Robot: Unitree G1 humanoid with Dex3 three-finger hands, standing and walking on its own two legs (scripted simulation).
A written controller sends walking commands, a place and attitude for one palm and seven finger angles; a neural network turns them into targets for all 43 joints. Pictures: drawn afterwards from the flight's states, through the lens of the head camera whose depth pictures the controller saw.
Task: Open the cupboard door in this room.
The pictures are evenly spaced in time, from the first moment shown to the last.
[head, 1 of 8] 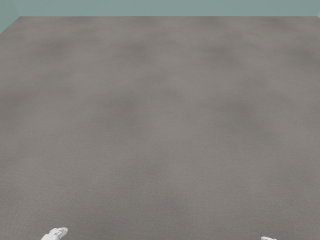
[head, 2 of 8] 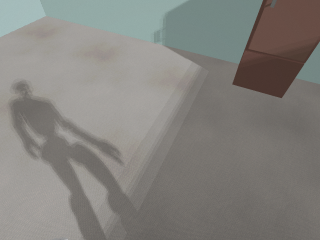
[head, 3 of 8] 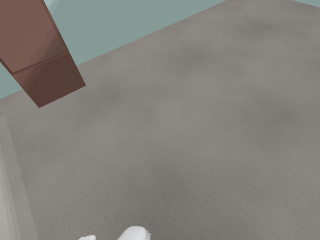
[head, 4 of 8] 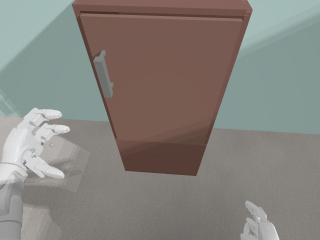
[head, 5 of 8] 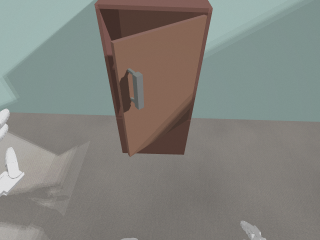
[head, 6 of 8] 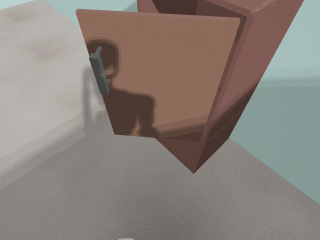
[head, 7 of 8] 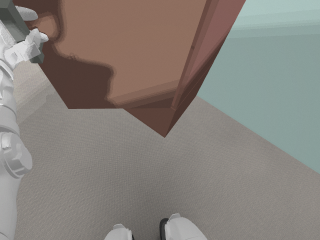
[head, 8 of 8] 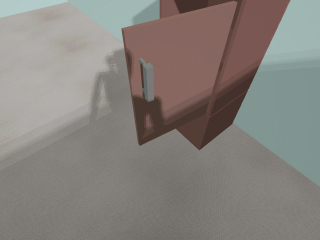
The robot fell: no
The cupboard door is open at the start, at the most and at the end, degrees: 0 83 81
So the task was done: yes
